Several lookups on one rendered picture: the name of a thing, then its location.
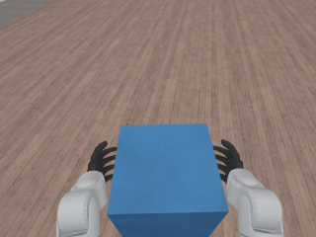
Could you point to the carton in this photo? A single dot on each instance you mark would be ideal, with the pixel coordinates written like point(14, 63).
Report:
point(166, 182)

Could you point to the robot right hand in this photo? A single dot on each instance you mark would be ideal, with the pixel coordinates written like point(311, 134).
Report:
point(231, 162)

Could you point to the left robot forearm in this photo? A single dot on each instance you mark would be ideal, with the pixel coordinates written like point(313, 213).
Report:
point(78, 213)

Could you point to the right robot forearm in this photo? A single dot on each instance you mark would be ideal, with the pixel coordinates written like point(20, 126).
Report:
point(259, 209)

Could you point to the robot left hand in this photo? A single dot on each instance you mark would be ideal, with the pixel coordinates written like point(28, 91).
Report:
point(97, 162)

